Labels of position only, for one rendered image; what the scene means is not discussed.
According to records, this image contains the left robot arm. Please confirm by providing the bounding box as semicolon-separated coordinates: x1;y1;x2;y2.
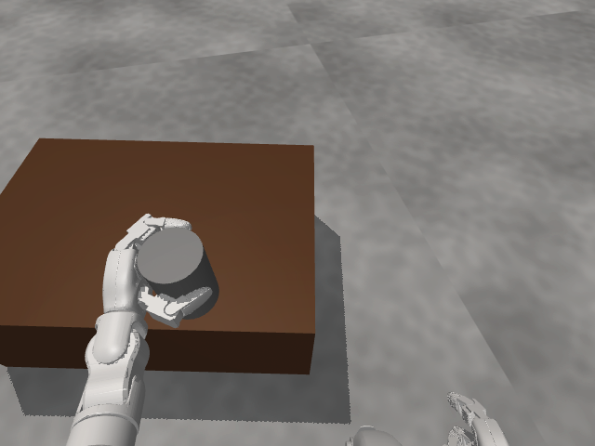
66;310;150;446

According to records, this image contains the can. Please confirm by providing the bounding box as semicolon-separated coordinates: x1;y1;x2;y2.
137;228;219;320

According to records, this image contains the left robot hand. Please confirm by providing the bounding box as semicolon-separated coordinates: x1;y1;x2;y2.
102;214;213;328

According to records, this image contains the right robot hand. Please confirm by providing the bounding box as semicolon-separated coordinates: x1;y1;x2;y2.
443;392;510;446

